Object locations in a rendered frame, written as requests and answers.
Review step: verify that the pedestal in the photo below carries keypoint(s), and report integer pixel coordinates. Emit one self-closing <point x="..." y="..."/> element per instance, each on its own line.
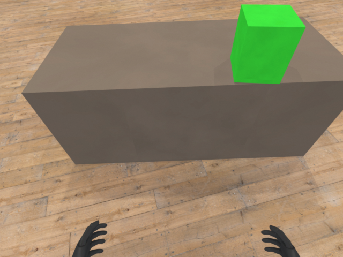
<point x="164" y="91"/>

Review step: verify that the right robot hand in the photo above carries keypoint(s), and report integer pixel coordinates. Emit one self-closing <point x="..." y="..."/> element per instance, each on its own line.
<point x="286" y="249"/>

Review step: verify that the left robot hand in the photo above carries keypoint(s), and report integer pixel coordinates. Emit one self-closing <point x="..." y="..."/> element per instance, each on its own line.
<point x="85" y="243"/>

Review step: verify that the carton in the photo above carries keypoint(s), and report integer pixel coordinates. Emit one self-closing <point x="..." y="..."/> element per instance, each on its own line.
<point x="265" y="40"/>

